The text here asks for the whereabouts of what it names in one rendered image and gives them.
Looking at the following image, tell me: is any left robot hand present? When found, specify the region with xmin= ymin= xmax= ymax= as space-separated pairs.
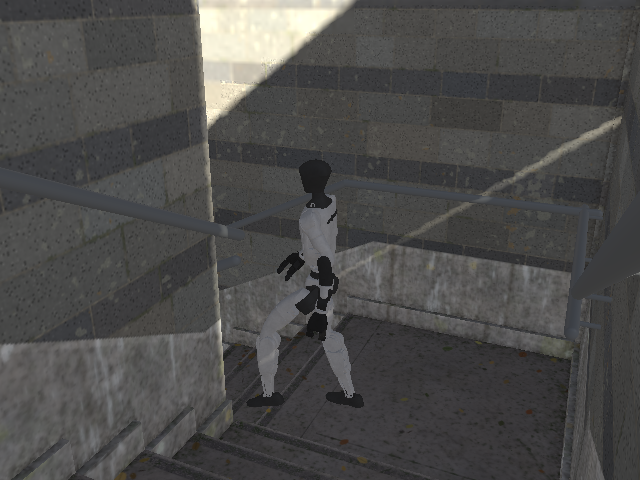
xmin=306 ymin=312 xmax=328 ymax=341

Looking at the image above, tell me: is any right robot hand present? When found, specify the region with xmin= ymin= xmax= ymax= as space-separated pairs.
xmin=277 ymin=251 xmax=305 ymax=281

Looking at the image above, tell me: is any left robot forearm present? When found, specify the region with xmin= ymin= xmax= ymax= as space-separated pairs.
xmin=314 ymin=256 xmax=335 ymax=314

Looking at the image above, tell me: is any robot right upper arm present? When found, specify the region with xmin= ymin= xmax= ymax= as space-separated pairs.
xmin=325 ymin=194 xmax=338 ymax=236

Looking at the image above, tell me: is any robot right foot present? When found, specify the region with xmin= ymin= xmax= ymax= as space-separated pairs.
xmin=326 ymin=390 xmax=364 ymax=408

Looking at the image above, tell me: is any right robot shin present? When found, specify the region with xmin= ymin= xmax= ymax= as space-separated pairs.
xmin=322 ymin=332 xmax=355 ymax=398

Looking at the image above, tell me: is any robot left upper arm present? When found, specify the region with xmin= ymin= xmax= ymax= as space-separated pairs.
xmin=299 ymin=209 xmax=335 ymax=267

